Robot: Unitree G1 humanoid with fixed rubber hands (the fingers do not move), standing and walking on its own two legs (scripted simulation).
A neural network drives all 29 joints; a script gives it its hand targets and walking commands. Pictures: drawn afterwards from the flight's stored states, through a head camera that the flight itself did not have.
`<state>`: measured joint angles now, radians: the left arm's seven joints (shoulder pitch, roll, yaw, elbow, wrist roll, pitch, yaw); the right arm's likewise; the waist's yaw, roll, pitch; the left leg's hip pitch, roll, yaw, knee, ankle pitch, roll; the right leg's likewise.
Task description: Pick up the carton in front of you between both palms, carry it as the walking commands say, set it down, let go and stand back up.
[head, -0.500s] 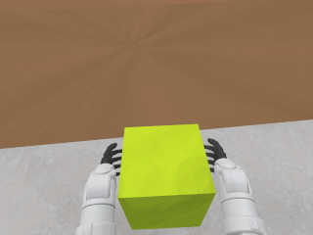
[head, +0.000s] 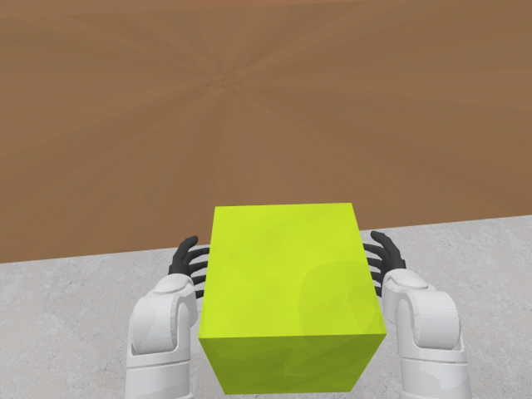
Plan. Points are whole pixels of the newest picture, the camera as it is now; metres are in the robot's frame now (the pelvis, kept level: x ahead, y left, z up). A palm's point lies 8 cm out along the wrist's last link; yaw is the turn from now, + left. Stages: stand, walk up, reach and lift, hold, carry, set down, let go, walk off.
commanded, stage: carry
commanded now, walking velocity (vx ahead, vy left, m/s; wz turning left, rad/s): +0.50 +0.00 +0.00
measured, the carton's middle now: (285, 303) +0.28 -0.01 +0.01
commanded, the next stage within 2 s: none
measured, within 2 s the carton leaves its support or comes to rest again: neither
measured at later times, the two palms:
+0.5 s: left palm (215, 173) +0.52 +0.11 +0.10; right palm (365, 162) +0.53 -0.19 +0.10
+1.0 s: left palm (224, 107) +0.87 +0.11 +0.07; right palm (331, 107) +0.84 -0.18 +0.07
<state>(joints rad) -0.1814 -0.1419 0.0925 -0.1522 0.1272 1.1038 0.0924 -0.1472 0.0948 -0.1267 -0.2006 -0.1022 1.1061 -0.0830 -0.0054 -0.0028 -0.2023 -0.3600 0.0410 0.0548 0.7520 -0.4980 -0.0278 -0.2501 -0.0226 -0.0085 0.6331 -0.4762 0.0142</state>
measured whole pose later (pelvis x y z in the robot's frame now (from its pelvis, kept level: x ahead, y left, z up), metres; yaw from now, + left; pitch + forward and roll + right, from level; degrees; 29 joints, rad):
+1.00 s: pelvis +0.60 -0.01 +0.02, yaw -5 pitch +4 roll -1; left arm -0.12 -0.13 0.10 -0.29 0.12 1.18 0.08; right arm -0.11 0.13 -0.09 -0.28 -0.11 1.16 -0.09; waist -0.03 0.00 -0.02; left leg -0.29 0.02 0.26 0.39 -0.18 0.09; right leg -0.50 -0.08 -0.06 1.10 -0.30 -0.02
